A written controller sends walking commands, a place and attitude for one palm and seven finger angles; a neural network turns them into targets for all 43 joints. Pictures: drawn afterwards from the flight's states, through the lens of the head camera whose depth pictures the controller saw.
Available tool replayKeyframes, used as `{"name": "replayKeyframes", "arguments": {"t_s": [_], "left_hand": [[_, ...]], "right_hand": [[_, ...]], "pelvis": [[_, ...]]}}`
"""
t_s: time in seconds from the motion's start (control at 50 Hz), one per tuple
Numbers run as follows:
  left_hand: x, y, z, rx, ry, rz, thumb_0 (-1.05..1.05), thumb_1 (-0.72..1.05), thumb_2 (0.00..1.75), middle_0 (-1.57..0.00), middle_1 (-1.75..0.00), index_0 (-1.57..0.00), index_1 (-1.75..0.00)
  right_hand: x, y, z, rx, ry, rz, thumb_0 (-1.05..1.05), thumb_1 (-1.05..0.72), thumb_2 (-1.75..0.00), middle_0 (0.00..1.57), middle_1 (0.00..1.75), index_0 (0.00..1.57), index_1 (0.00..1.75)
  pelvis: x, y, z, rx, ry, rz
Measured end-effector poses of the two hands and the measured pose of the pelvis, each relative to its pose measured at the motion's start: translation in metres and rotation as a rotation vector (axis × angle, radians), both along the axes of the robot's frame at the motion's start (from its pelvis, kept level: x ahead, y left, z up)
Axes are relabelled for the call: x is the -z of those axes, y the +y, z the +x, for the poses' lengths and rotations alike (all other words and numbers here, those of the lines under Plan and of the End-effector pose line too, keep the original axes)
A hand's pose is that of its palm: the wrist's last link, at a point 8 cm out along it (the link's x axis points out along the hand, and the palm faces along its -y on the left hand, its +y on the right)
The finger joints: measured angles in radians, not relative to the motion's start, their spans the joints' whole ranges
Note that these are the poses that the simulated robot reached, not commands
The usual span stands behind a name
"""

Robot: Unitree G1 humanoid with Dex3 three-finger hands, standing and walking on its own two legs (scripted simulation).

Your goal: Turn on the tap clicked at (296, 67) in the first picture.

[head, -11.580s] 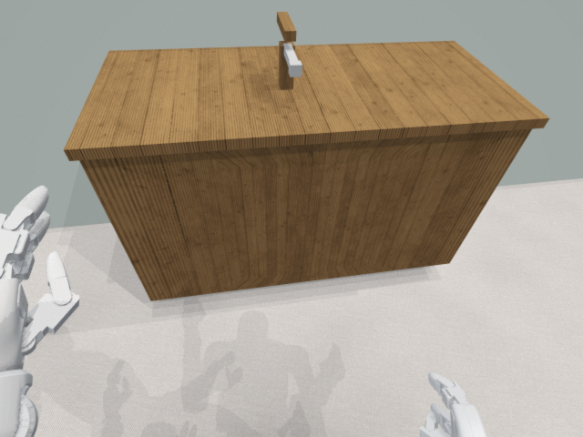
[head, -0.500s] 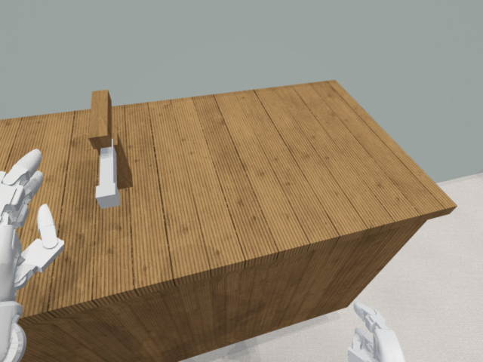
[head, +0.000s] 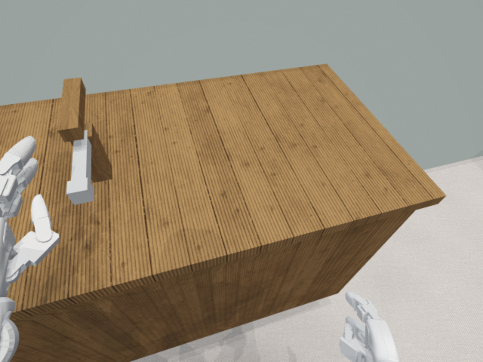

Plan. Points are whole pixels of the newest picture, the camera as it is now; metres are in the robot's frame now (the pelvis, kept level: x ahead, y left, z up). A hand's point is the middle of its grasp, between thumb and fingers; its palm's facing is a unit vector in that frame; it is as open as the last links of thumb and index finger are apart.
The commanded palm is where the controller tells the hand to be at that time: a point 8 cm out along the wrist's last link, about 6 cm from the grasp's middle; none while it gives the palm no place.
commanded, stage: shuffle to correct the standing spot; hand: left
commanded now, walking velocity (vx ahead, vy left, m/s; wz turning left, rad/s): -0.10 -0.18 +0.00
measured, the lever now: (80, 191) +0.32 +0.27 +0.11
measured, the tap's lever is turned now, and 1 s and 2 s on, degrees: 0 0 0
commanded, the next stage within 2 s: none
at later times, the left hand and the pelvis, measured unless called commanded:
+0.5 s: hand (59, 272) +0.18 +0.22 +0.16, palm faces +0.35 -0.85 -0.41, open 7.4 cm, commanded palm +0.13 +0.26 +0.17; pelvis -0.03 -0.02 -0.01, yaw +0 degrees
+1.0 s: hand (69, 256) +0.20 +0.21 +0.16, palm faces +0.35 -0.83 -0.44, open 7.4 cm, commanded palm +0.13 +0.25 +0.17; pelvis -0.02 -0.03 -0.01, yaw +1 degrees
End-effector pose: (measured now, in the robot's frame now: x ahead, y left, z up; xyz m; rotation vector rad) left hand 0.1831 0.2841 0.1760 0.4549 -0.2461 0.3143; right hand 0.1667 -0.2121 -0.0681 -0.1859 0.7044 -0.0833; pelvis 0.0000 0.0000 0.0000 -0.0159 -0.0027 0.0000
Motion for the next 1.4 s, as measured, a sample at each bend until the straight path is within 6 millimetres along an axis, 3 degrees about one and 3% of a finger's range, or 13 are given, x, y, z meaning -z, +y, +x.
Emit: {"name": "replayKeyframes", "arguments": {"t_s": [0.2, 0.32, 0.48, 0.58, 0.74, 0.96, 1.1, 1.26, 1.4], "left_hand": [[-0.002, -0.025, -0.008, 0.015, 0.002, 0.01, 0.01, 0.89, 0.89, -0.21, -0.3, -0.22, -0.3], [-0.01, -0.035, -0.022, 0.042, -0.038, 0.059, 0.01, 0.89, 0.89, -0.21, -0.3, -0.22, -0.3], [0.0, -0.026, -0.038, 0.011, -0.012, 0.027, 0.01, 0.89, 0.89, -0.21, -0.3, -0.22, -0.3], [0.004, -0.019, -0.04, -0.014, -0.006, 0.021, 0.01, 0.89, 0.89, -0.21, -0.3, -0.22, -0.3], [-0.002, -0.028, -0.034, -0.011, -0.024, 0.044, 0.01, 0.89, 0.9, -0.21, -0.3, -0.21, -0.3], [-0.001, -0.03, -0.023, 0.008, -0.013, 0.032, 0.01, 0.89, 0.89, -0.21, -0.3, -0.22, -0.3], [-0.005, -0.036, -0.029, -0.012, 0.014, 0.065, 0.01, 0.89, 0.89, -0.21, -0.3, -0.22, -0.3], [0.008, -0.041, -0.034, -0.044, 0.011, -0.031, 0.01, 0.89, 0.89, -0.21, -0.3, -0.22, -0.3], [-0.002, -0.039, -0.027, -0.047, -0.011, 0.002, 0.01, 0.89, 0.89, -0.21, -0.3, -0.22, -0.3]], "right_hand": [[0.001, -0.038, -0.002, 0.034, -0.019, -0.04, 0.01, -0.9, -0.89, 0.2, 0.3, 0.21, 0.3], [0.005, -0.052, -0.016, 0.049, -0.017, -0.063, 0.01, -0.9, -0.89, 0.2, 0.3, 0.2, 0.3], [0.011, -0.05, -0.05, 0.076, 0.039, -0.071, 0.01, -0.9, -0.89, 0.2, 0.3, 0.2, 0.3], [0.015, -0.04, -0.06, 0.064, 0.056, -0.056, 0.01, -0.9, -0.89, 0.2, 0.3, 0.2, 0.3], [0.021, -0.03, -0.05, 0.018, 0.035, 0.015, 0.01, -0.9, -0.89, 0.2, 0.3, 0.21, 0.3], [0.01, -0.045, -0.033, 0.039, 0.035, -0.048, 0.01, -0.9, -0.89, 0.2, 0.3, 0.21, 0.3], [0.01, -0.051, -0.02, 0.014, 0.004, -0.012, 0.01, -0.9, -0.89, 0.2, 0.3, 0.21, 0.3], [0.011, -0.059, -0.024, 0.03, 0.032, -0.035, 0.01, -0.9, -0.89, 0.2, 0.3, 0.2, 0.3], [0.011, -0.054, -0.026, 0.024, 0.045, -0.024, 0.01, -0.9, -0.89, 0.2, 0.3, 0.2, 0.3]], "pelvis": [[0.005, -0.021, -0.007, 0.005, 0.009, -0.003], [0.009, -0.028, -0.021, 0.003, 0.017, -0.005], [0.01, -0.025, -0.031, 0.0, 0.013, 0.006], [0.011, -0.021, -0.033, 0.001, 0.002, -0.001], [0.013, -0.028, -0.032, -0.008, -0.009, -0.004], [0.009, -0.03, -0.021, -0.013, 0.001, 0.018], [0.009, -0.039, -0.022, -0.023, 0.003, 0.004], [0.01, -0.043, -0.02, -0.026, 0.0, 0.013], [0.007, -0.042, -0.019, -0.029, 0.0, 0.012]]}}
